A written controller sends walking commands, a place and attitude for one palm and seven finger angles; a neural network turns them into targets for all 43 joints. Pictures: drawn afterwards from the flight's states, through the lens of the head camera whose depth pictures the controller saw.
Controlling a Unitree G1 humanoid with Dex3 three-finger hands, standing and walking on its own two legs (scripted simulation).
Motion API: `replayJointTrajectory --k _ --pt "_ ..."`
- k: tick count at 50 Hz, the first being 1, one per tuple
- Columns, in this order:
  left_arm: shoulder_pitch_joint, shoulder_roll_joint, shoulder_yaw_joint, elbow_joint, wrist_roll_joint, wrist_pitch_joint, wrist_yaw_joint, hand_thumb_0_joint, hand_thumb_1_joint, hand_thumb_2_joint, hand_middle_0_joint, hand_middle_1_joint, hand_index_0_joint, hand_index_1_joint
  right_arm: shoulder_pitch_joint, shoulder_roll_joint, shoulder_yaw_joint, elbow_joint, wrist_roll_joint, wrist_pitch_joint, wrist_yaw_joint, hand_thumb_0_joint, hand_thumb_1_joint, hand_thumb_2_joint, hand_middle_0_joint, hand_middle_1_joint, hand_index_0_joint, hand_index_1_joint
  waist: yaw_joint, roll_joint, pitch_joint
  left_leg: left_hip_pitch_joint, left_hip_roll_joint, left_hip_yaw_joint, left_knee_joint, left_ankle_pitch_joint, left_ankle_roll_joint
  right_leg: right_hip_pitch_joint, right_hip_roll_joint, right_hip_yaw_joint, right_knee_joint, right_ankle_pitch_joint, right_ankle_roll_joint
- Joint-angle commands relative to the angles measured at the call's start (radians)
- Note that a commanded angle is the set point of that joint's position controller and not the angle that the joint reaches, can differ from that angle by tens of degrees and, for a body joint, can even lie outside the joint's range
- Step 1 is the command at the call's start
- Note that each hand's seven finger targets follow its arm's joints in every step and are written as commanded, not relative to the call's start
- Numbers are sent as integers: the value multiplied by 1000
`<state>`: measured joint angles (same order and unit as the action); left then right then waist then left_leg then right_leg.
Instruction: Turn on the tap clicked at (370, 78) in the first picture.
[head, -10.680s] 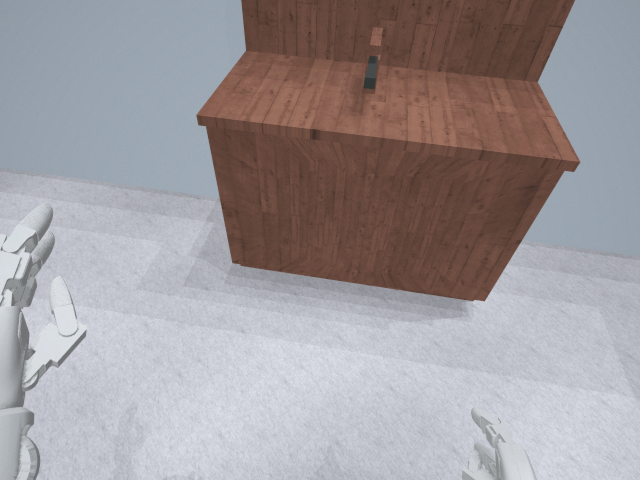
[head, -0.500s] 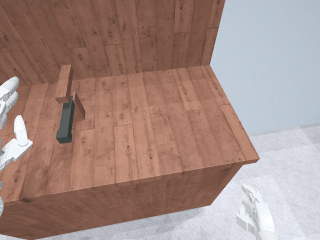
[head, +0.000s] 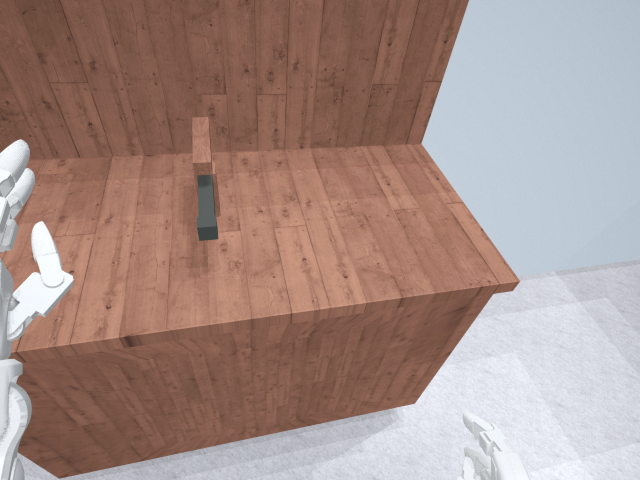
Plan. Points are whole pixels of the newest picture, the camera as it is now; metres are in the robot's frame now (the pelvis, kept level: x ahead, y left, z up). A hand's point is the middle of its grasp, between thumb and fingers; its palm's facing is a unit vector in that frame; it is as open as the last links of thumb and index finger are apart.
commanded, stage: come to a stop and stand still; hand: left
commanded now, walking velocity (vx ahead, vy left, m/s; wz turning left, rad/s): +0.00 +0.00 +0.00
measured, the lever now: (207, 228) +0.44 +0.22 +0.05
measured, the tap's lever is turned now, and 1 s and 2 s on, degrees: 0 0 0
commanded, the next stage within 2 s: none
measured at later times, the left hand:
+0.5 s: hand out of the picture +0.08 +0.28 +0.20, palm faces +0.29 -0.92 -0.28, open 7.4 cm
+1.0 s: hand out of the picture -0.06 +0.32 +0.20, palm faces +0.30 -0.86 -0.41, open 7.4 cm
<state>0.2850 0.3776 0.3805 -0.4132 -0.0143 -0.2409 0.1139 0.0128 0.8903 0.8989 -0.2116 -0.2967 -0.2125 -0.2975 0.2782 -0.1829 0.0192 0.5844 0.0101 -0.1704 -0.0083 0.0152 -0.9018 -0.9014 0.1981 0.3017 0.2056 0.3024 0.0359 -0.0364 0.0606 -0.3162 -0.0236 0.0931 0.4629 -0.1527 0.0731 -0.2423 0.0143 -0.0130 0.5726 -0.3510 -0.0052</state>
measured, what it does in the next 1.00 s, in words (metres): walks backwards: right foot, then left foot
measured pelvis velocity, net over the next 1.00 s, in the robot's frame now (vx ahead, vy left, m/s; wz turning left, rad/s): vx -0.31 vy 0.10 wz -0.11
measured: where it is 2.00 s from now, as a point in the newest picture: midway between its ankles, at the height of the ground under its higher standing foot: outside the picture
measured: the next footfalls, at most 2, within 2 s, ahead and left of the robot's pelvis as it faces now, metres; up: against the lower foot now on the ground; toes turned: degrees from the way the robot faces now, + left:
right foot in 0.04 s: +0.07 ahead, -0.13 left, +0.01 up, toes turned +1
left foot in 0.26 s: +0.03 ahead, +0.11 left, +0.00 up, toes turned -7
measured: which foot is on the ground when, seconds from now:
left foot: down 0.00-0.12, up 0.14-0.24, down 0.26-0.58, up 0.60-0.82, down 0.84-1.00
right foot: up 0.00-0.02, down 0.04-0.26, up 0.28-0.56, down 0.58-0.86, up 0.88-1.00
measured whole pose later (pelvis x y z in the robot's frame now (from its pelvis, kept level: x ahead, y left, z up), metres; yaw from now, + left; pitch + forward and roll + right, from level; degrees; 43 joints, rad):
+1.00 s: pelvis -0.31 +0.10 -0.01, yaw -6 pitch -5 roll +2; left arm 0.34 0.46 0.42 -0.51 0.00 -0.24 0.08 0.02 0.88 0.90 -0.22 -0.30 -0.22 -0.30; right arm 0.26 -0.11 -0.01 0.60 0.00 -0.21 0.01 0.01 -0.90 -0.90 0.20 0.30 0.20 0.30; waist -0.02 -0.12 0.06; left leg -0.22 0.00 -0.04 0.61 -0.30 -0.02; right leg -0.51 0.06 -0.01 1.16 -0.42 -0.04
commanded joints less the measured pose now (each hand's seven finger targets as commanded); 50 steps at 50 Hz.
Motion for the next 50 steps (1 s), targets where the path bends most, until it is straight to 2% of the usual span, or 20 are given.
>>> replayJointTrajectory --k 1,5,8,10,12,13,14,17,25,28,29,31,32,36,41,44,45,46,47,50 --pt "2 149 59 -178 8 -34 -8 0 900 900 -200 -300 -200 -300 -127 -150 -64 -158 4 -40 12 0 -900 -900 200 300 200 300 4 165 -100 -96 181 -202 -303 -571 -74 134 36 -45 -62 -42 -19" --pt "-31 172 89 -189 6 -25 -12 0 900 900 -200 -300 -200 -300 -134 -150 -75 -149 -2 -12 2 0 -900 -900 200 300 200 300 -4 -72 -111 101 36 -49 77 -409 -106 -116 -73 90 -254 -175 -105" --pt "-78 173 72 -294 -16 2 -26 0 900 900 -200 -300 -200 -300 -146 -124 -60 -145 7 12 -2 0 -900 -900 200 300 200 300 -34 -210 -107 232 25 -194 709 -204 -78 -531 -283 256 -241 -151 -216" --pt "-171 176 71 -294 -21 11 -13 0 900 900 -200 -300 -200 -300 -158 -103 -35 -115 1 14 -7 0 -900 -900 200 300 200 300 -58 -100 -56 226 49 -196 465 -289 -76 -583 -229 178 -185 -289 -144" --pt "-260 133 19 -264 -20 20 -3 0 900 900 -200 -300 -200 -300 -106 -131 -28 -92 0 -5 -17 0 -900 -900 200 300 200 300 -89 238 22 74 68 -237 -22 -408 -50 -458 -79 41 194 -314 -47" --pt "-340 84 -16 -294 -16 13 4 0 900 900 -200 -300 -200 -300 -78 -170 -56 -97 3 -24 -8 0 -900 -900 200 300 200 300 -104 524 52 -77 217 -524 -291 -494 14 -372 79 -4 599 -245 -2" --pt "-426 139 6 -319 2 4 10 0 900 900 -200 -300 -200 -300 -121 -158 -82 -103 2 -42 2 0 -900 -900 200 300 200 300 -76 489 66 -178 269 -626 -333 -423 62 -336 104 86 781 -179 6" --pt "-277 180 56 -350 4 8 -6 0 900 900 -200 -300 -200 -300 -181 -141 -84 -104 -2 -54 39 0 -900 -900 200 300 200 300 -54 215 -21 -111 233 -607 -312 -599 -30 -353 83 136 855 -6 16" --pt "100 197 166 -420 -26 -9 -10 0 900 900 -200 -300 -200 -300 -167 -98 -63 -170 -10 5 43 0 -900 -900 200 300 200 300 -4 339 -183 -29 120 -257 -205 -328 -141 33 104 -112 154 14 -59" --pt "95 219 181 -245 -39 6 -25 0 900 900 -200 -300 -200 -300 -114 -122 -68 -148 -3 11 19 0 -900 -900 200 300 200 300 -6 176 -156 1 55 -180 104 -280 -197 143 41 -107 -288 138 -112" --pt "51 231 169 -203 -38 -2 -35 0 900 900 -200 -300 -200 -300 -75 -121 -80 -126 3 17 12 0 -900 -900 200 300 200 300 -24 -71 -151 37 -39 -82 498 -253 -170 69 -95 -3 -414 263 -165" --pt "-40 191 154 -119 -44 -11 -42 0 900 900 -200 -300 -200 -300 -93 -139 -91 -128 21 23 20 0 -900 -900 200 300 200 300 -38 -185 -98 -256 -84 -178 1121 -362 -101 0 -261 18 -259 489 -236" --pt "-87 131 94 -77 -35 2 -68 0 900 900 -200 -300 -200 -300 -94 -167 -121 -125 41 24 41 0 -900 -900 200 300 200 300 -43 -327 -40 -303 -5 -335 1210 -271 -92 -130 -341 175 -224 341 -256" --pt "-98 146 37 -239 -25 -67 -71 0 900 900 -200 -300 -200 -300 -186 -123 -71 -157 14 21 29 0 -900 -900 200 300 200 300 -41 116 30 -165 111 -260 788 -240 -49 -307 -327 280 -242 -146 -260" --pt "-108 210 73 -445 -8 -39 7 0 900 900 -200 -300 -200 -300 -106 -118 -62 -143 -5 -83 -16 0 -900 -900 200 300 200 300 -19 91 -127 230 -4 -20 -47 -140 -15 -220 -123 90 22 -238 -129" --pt "-97 283 145 -483 3 -56 26 0 900 900 -200 -300 -200 -300 -97 -93 -72 -124 -13 -96 -23 0 -900 -900 200 300 200 300 -21 410 -154 343 186 -197 -173 295 57 -325 73 -92 598 -207 -29" --pt "-111 305 158 -499 -11 -71 22 0 900 900 -200 -300 -200 -300 -118 -83 -63 -121 -22 -90 -12 0 -900 -900 200 300 200 300 -61 586 -73 163 292 -513 -161 192 141 -374 48 5 647 -268 -21" --pt "-156 371 230 -507 -3 -92 -7 0 900 900 -200 -300 -200 -300 -141 -78 -62 -113 -38 -102 4 0 -900 -900 200 300 200 300 -57 541 35 24 378 -683 -236 35 171 -429 12 138 748 -177 -18" --pt "-105 296 210 -370 13 -92 -18 0 900 900 -200 -300 -200 -300 -133 -92 -78 -90 -24 -90 16 0 -900 -900 200 300 200 300 -60 359 97 -24 395 -623 -200 -90 201 -436 -43 225 731 -58 -33" --pt "47 190 194 -219 -21 -66 -32 0 900 900 -200 -300 -200 -300 -87 -142 -96 -115 5 -47 18 0 -900 -900 200 300 200 300 -22 245 -20 -159 244 -284 -98 -284 107 -113 -18 -6 422 8 -36"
